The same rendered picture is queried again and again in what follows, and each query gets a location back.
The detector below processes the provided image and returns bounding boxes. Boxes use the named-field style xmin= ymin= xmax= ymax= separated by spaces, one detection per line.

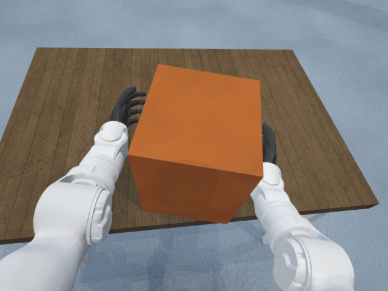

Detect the left robot upper arm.
xmin=0 ymin=181 xmax=112 ymax=291

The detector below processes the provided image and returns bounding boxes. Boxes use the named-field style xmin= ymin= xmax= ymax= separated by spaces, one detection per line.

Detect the right robot upper arm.
xmin=273 ymin=236 xmax=354 ymax=291

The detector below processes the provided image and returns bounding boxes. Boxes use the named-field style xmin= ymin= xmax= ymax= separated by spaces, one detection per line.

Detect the carton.
xmin=127 ymin=64 xmax=264 ymax=224

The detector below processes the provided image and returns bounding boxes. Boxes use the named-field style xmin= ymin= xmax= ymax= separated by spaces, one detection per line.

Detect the robot left forearm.
xmin=33 ymin=121 xmax=129 ymax=233

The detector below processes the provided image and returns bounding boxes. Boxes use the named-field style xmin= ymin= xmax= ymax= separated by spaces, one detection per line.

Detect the robot right forearm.
xmin=250 ymin=162 xmax=355 ymax=282

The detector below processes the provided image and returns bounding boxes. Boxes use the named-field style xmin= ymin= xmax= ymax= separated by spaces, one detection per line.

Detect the left robot hand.
xmin=109 ymin=86 xmax=146 ymax=127

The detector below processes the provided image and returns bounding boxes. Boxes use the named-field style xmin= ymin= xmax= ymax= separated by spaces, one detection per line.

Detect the table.
xmin=0 ymin=47 xmax=379 ymax=267

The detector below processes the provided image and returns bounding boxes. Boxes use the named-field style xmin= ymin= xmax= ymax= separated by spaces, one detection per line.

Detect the right robot hand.
xmin=262 ymin=123 xmax=276 ymax=165

